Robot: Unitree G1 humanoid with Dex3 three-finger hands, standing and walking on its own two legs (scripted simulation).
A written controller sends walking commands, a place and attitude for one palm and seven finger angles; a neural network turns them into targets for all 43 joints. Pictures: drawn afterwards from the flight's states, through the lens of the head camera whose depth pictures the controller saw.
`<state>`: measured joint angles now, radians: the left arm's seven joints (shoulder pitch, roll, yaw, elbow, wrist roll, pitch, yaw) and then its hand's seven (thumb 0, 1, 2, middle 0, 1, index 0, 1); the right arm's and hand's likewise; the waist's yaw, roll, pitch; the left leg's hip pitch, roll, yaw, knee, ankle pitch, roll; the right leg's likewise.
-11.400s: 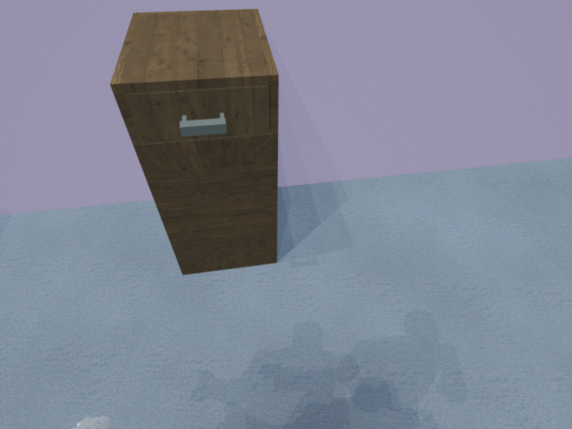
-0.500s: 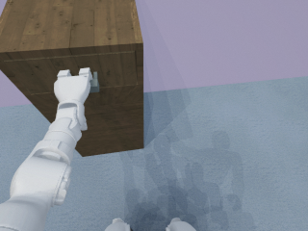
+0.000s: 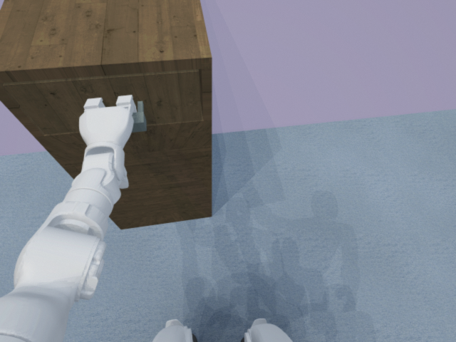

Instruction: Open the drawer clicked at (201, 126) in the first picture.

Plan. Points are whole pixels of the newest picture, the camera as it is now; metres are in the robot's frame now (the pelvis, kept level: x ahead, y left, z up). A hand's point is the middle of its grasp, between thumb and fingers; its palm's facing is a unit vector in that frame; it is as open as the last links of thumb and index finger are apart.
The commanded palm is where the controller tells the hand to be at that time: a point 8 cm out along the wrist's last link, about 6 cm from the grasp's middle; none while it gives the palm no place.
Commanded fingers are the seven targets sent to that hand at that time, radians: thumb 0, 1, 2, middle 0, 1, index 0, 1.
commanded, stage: close the thumb around the handle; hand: left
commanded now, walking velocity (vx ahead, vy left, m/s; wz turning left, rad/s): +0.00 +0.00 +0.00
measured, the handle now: (116, 115) +0.55 +0.18 +0.02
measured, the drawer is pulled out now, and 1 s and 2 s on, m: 0.00 0.00 0.06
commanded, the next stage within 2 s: pull the drawer open in 0.74 s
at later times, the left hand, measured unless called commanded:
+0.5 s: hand (117, 142) +0.50 +0.18 +0.00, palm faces -0.06 -0.02 -1.00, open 8.3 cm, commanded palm +0.48 +0.17 +0.05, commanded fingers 0.00 0.84 0.88 -0.40 -1.34 -0.40 -1.34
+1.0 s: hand (117, 143) +0.49 +0.17 +0.00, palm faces -0.07 -0.05 -1.00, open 6.1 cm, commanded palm +0.46 +0.17 +0.05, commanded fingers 0.00 0.90 0.90 -0.40 -1.35 -0.40 -1.35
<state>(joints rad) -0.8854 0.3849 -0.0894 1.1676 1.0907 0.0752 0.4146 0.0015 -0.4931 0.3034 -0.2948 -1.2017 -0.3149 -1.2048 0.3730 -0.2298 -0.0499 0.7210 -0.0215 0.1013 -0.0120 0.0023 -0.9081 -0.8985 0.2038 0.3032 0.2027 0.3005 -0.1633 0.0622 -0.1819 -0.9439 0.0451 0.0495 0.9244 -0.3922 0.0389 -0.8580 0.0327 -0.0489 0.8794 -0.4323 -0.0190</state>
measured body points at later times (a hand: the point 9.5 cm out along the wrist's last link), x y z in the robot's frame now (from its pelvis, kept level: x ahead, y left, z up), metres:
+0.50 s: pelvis +0.01 +0.00 +0.00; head +0.12 +0.00 +0.44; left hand +0.49 +0.17 +0.05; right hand +0.00 -0.27 -0.12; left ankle +0.01 +0.10 -0.68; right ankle -0.02 -0.11 -0.68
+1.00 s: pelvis +0.02 +0.00 +0.01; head +0.12 +0.00 +0.45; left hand +0.49 +0.17 +0.05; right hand +0.01 -0.27 -0.12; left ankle +0.01 +0.10 -0.68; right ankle -0.02 -0.11 -0.68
